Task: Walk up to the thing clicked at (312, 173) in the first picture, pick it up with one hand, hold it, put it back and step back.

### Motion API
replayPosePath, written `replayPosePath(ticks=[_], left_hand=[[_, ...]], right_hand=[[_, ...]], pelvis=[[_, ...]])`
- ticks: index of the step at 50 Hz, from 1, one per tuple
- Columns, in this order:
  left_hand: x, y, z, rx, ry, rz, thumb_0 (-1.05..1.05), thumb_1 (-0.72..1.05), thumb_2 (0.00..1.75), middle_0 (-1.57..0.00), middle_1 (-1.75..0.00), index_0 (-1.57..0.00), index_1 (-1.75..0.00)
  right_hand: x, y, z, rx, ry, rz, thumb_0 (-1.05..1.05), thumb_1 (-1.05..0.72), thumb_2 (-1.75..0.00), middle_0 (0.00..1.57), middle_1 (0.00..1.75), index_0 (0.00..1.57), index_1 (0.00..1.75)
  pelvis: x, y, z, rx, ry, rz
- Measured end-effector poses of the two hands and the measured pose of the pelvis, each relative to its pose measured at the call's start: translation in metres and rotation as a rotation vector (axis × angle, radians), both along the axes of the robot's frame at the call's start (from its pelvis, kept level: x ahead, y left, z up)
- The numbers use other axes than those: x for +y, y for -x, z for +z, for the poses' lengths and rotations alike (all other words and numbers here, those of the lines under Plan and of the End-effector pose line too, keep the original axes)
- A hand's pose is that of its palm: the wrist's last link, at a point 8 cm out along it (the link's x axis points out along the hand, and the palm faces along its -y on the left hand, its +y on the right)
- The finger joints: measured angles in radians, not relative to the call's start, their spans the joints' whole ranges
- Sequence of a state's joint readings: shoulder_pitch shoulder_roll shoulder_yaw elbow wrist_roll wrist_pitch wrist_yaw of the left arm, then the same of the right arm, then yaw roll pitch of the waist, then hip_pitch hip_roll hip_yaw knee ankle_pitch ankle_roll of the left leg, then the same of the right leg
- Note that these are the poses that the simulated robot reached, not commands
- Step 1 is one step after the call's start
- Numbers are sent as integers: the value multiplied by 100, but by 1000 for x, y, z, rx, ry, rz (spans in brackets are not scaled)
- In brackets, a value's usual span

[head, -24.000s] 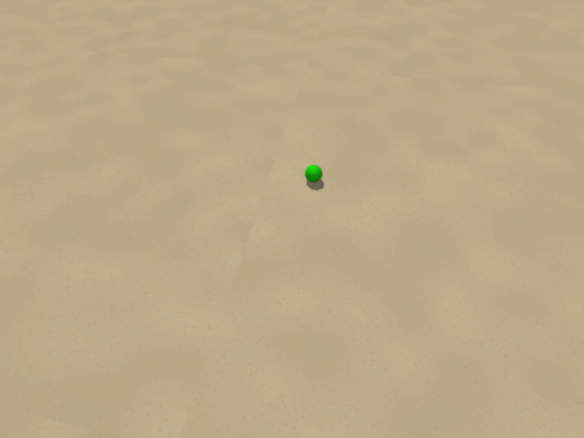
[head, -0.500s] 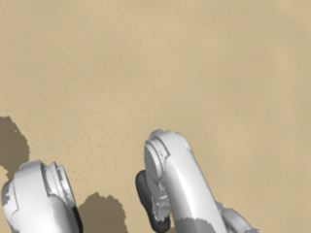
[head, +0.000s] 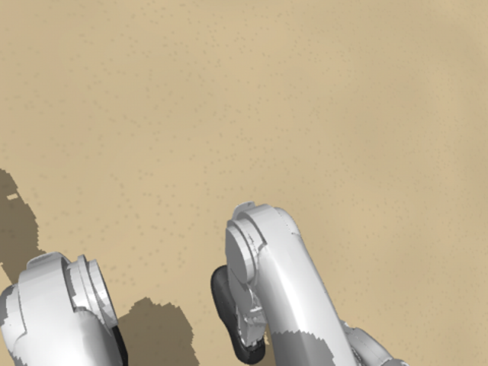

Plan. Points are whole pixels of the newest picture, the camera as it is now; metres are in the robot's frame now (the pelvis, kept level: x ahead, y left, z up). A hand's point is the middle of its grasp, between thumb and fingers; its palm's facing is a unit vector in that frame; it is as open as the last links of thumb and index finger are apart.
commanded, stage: open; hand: left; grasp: from above
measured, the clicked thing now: out of the picture +0.41 +0.34 -0.25
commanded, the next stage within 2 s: withdraw in 0.22 s
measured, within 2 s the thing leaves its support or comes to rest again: neither
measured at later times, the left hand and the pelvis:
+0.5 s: hand out of the picture +0.41 +0.34 -0.21, palm faces -0.40 -0.16 -0.90, open 13.9 cm; pelvis +0.00 +0.00 +0.00, yaw +0 degrees
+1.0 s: hand out of the picture +0.39 +0.35 -0.04, palm faces -0.51 -0.14 -0.85, open 14.1 cm; pelvis -0.02 -0.01 +0.08, yaw +6 degrees
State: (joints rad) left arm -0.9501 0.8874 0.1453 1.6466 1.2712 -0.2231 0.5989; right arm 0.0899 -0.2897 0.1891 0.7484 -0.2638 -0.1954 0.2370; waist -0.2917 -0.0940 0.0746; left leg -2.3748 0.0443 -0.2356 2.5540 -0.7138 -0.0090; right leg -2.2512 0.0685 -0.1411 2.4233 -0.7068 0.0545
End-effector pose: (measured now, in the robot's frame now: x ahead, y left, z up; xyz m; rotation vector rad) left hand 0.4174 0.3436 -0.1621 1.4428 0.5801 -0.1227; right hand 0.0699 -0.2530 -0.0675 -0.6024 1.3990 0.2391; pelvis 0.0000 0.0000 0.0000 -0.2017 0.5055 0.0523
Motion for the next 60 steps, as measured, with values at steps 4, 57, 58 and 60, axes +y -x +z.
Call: replayPosePath(ticks=[4,57,58,60], left_hand=[[-1,-2,2,2,10,13,0,-47,98,-11,-106,-12,-104],[9,25,140,73,29,-119,0,-53,101,-9,-102,-8,-102],[9,25,133,67,24,-126,0,-53,101,-9,-102,-8,-102],[10,24,121,52,17,-129,0,-53,101,-9,-101,-8,-102]], right_hand=[[1,-4,-1,-5,-9,-2,0,-90,-89,20,30,21,30],[-29,-11,58,-107,116,-136,0,-91,-90,20,30,21,30],[-30,-8,56,-99,126,-134,0,-91,-90,20,30,21,30],[-31,-3,49,-83,138,-133,0,-91,-90,20,30,21,30]], pelvis=[[0,0,2,6,1,1],[-6,25,65,36,-52,66],[-6,25,61,34,-50,67],[-6,26,53,27,-47,68]])
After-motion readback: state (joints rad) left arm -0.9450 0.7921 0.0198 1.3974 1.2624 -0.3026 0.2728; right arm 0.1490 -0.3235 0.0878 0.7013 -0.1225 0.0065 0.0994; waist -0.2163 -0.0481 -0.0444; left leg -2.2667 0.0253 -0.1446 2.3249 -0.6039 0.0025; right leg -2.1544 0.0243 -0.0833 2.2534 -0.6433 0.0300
